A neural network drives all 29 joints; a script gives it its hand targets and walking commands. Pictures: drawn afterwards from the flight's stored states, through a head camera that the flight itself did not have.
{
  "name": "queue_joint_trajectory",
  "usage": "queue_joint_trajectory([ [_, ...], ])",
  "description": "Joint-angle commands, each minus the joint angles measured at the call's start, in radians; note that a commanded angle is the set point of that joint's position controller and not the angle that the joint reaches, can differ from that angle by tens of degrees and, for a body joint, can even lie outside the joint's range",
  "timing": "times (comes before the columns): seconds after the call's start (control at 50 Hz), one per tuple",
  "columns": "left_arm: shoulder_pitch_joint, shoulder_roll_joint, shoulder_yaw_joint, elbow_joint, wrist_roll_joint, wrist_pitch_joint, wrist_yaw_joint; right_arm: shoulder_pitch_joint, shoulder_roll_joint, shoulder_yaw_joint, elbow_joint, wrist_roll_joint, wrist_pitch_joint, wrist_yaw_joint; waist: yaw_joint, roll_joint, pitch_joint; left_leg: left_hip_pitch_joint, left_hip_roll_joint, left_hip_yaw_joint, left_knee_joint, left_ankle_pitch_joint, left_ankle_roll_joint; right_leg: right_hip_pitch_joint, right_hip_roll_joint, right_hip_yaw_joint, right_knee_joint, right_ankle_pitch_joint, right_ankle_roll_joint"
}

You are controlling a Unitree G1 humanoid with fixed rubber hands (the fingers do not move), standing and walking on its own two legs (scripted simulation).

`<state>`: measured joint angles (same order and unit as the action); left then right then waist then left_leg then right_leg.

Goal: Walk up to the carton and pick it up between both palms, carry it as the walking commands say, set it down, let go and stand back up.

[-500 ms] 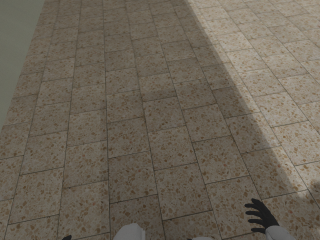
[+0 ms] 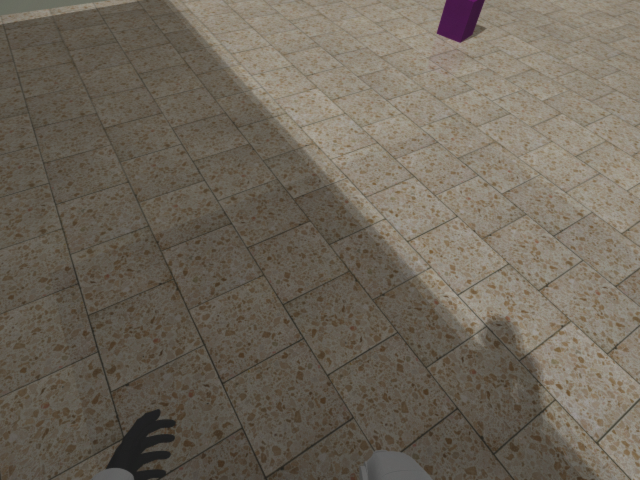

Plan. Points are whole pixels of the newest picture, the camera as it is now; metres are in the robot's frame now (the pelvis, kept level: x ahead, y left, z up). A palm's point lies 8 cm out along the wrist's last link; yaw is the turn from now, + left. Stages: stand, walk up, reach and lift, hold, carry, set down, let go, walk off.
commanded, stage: walk up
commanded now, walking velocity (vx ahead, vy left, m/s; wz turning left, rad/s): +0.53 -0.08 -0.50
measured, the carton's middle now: (460, 14) +3.04 -1.35 -0.65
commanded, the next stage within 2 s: none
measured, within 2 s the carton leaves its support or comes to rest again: neither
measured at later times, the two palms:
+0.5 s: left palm (219, 465) +0.17 +0.13 -0.11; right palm (548, 373) +0.26 -0.39 -0.14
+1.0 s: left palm (287, 187) +0.68 +0.02 -0.11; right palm (544, 326) +0.34 -0.43 -0.14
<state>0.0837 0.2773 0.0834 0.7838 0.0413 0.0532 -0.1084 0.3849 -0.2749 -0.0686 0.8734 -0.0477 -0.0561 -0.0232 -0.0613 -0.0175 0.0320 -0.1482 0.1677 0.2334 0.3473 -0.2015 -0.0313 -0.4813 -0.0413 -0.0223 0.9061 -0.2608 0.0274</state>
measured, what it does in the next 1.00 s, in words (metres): walks ahead, turning right: right foot, then left foot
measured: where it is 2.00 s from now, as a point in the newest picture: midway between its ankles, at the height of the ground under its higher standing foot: (388, 261)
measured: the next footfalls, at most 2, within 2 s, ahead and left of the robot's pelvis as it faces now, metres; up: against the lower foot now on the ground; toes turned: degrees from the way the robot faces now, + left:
right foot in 0.18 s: +0.10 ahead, -0.18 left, +0.00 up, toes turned -11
left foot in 0.74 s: +0.52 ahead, -0.09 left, +0.00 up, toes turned -10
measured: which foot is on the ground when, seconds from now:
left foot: down 0.00-0.16, up 0.18-0.72, down 0.74-1.00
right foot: up 0.00-0.16, down 0.18-0.76, up 0.78-1.00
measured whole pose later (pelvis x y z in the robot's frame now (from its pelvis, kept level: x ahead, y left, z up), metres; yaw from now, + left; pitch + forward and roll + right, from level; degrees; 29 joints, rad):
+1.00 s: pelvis +0.46 -0.18 -0.01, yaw -22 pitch +0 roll +2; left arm 0.15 0.27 0.07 0.86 0.03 -0.03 -0.04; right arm 0.37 -0.28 -0.05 0.97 -0.04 -0.08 0.00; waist -0.05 0.00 0.06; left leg -0.14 0.00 0.21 0.37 -0.24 0.03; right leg -0.56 -0.11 -0.03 0.93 -0.27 0.01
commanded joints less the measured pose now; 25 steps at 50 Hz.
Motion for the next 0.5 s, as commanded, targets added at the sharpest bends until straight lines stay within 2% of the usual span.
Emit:
queue_joint_trajectory([
  [0.0,-0.132,0.010,-0.007,-0.093,-0.012,-0.031,-0.009,0.032,-0.148,-0.034,-0.035,-0.004,-0.018,0.006,-0.034,0.206,0.073,0.022,0.222,-0.173,-0.267,-0.340,0.091,-0.081,-0.009,-0.039,-0.177,-0.036,-0.009],
  [0.04,-0.113,0.013,-0.010,-0.090,-0.012,-0.038,-0.007,0.031,-0.161,-0.033,-0.034,0.001,-0.012,0.010,-0.034,0.213,0.067,-0.019,0.212,-0.128,-0.259,-0.326,0.089,0.004,0.003,-0.076,-0.276,-0.065,-0.016],
  [0.08,-0.064,0.026,-0.009,-0.083,-0.009,-0.044,0.001,0.035,-0.179,-0.030,-0.033,0.011,-0.003,0.014,-0.023,0.217,0.039,-0.026,0.226,-0.120,-0.232,-0.300,0.093,0.072,0.010,-0.105,-0.336,-0.074,-0.023],
  [0.1,-0.022,0.039,-0.005,-0.075,-0.008,-0.047,0.007,0.024,-0.187,-0.027,-0.036,0.015,0.003,0.016,-0.002,0.206,0.020,-0.047,0.232,-0.111,-0.198,-0.285,0.093,0.132,0.009,-0.116,-0.365,-0.066,-0.026],
  [0.12,0.038,0.057,0.002,-0.055,-0.006,-0.052,0.016,0.002,-0.193,-0.025,-0.042,0.018,0.009,0.020,0.035,0.178,-0.011,-0.089,0.218,-0.085,-0.127,-0.271,0.086,0.230,0.014,-0.131,-0.400,-0.052,-0.030],
  [0.14,0.134,0.096,0.020,-0.017,0.001,-0.061,0.030,0.007,-0.171,-0.016,-0.046,0.015,0.014,0.028,0.078,0.088,-0.087,-0.160,0.151,-0.036,0.071,-0.228,0.075,0.399,0.019,-0.099,-0.420,-0.087,-0.042],
  [0.16,0.290,0.159,0.043,0.035,0.015,-0.076,0.050,-0.011,-0.125,-0.005,-0.066,0.008,0.019,0.039,0.161,-0.092,-0.172,-0.338,0.042,0.026,0.424,-0.241,0.061,0.615,-0.045,0.032,-0.462,-0.203,-0.066],
  [0.18,0.383,0.276,0.065,0.048,0.015,-0.082,0.070,-0.099,-0.043,0.019,-0.151,-0.004,0.007,0.050,0.233,-0.357,-0.133,-0.731,-0.106,-0.046,0.745,-0.377,0.030,0.706,-0.295,0.536,-0.653,-0.536,-0.144],
  [0.2,0.390,0.270,0.052,0.057,0.003,-0.084,0.081,-0.120,-0.065,0.014,-0.153,-0.020,0.005,0.050,0.210,-0.206,-0.114,-0.818,-0.055,-0.202,0.877,-0.327,0.052,0.671,-0.374,0.659,-0.715,-0.572,-0.182],
  [0.22,0.325,0.209,0.033,0.046,-0.005,-0.093,0.085,-0.097,-0.071,0.006,-0.136,-0.013,-0.005,0.051,0.152,-0.141,-0.067,-0.800,-0.015,-0.237,0.892,-0.190,0.050,0.614,-0.331,0.573,-0.699,-0.401,-0.183],
  [0.24,0.241,0.151,0.018,0.037,-0.009,-0.106,0.088,-0.057,-0.064,0.004,-0.102,-0.007,-0.009,0.052,0.097,-0.095,-0.038,-0.722,0.014,-0.244,0.840,-0.088,0.028,0.531,-0.288,0.456,-0.689,-0.167,-0.175],
  [0.26,0.184,0.113,0.010,0.025,-0.012,-0.117,0.091,-0.027,-0.065,0.002,-0.075,-0.003,-0.002,0.055,0.057,-0.078,-0.027,-0.643,0.021,-0.252,0.785,-0.035,0.007,0.476,-0.240,0.365,-0.683,0.006,-0.160],
  [0.28,0.173,0.094,0.003,0.026,-0.013,-0.125,0.093,-0.011,-0.069,0.001,-0.052,-0.002,0.009,0.062,0.038,-0.083,-0.024,-0.593,0.008,-0.234,0.780,-0.002,-0.009,0.448,-0.207,0.305,-0.659,0.201,-0.150],
  [0.3,0.198,0.086,-0.001,0.035,-0.017,-0.130,0.095,-0.009,-0.065,0.000,-0.040,-0.003,0.022,0.066,0.033,-0.069,-0.018,-0.571,-0.014,-0.217,0.777,0.006,-0.019,0.437,-0.209,0.266,-0.623,0.456,-0.143],
  [0.32,0.232,0.085,-0.002,0.049,-0.024,-0.133,0.098,-0.021,-0.057,0.000,-0.042,-0.001,0.031,0.069,0.032,-0.085,-0.026,-0.557,-0.026,-0.207,0.765,0.008,-0.024,0.445,-0.199,0.236,-0.610,0.574,-0.144],
  [0.34,0.259,0.086,-0.004,0.061,-0.029,-0.134,0.101,-0.049,-0.051,0.000,-0.049,0.002,0.036,0.071,0.036,-0.106,-0.025,-0.553,-0.034,-0.199,0.748,0.020,-0.027,0.449,-0.189,0.220,-0.619,0.587,-0.148],
  [0.36,0.281,0.086,-0.004,0.069,-0.032,-0.135,0.103,-0.096,-0.046,0.001,-0.063,0.005,0.039,0.074,0.047,-0.126,-0.013,-0.566,-0.037,-0.196,0.723,0.039,-0.028,0.453,-0.179,0.220,-0.643,0.516,-0.153],
  [0.4,0.328,0.089,-0.007,0.081,-0.034,-0.135,0.107,-0.197,-0.038,0.004,-0.087,0.006,0.047,0.077,0.076,-0.113,0.032,-0.615,-0.047,-0.192,0.670,0.090,-0.029,0.471,-0.183,0.233,-0.670,0.476,-0.155],
  [0.44,0.374,0.083,-0.014,0.100,-0.036,-0.139,0.110,-0.277,-0.025,0.011,-0.108,0.009,0.049,0.080,0.092,-0.090,0.056,-0.625,-0.061,-0.185,0.602,0.133,-0.030,0.482,-0.184,0.223,-0.677,0.527,-0.152],
  [0.48,0.411,0.082,-0.018,0.120,-0.037,-0.142,0.115,-0.348,-0.009,0.019,-0.127,0.014,0.048,0.081,0.108,-0.091,0.068,-0.614,-0.081,-0.173,0.520,0.164,-0.024,0.501,-0.180,0.204,-0.677,0.584,-0.144],
])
